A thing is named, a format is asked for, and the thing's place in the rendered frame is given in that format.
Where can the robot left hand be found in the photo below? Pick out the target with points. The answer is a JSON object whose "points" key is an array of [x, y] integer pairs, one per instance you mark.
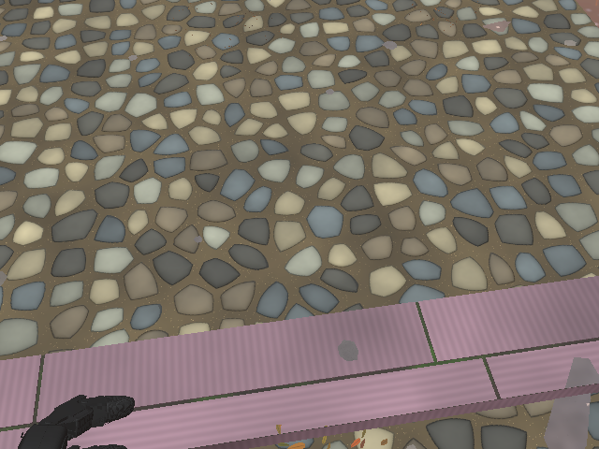
{"points": [[72, 418]]}

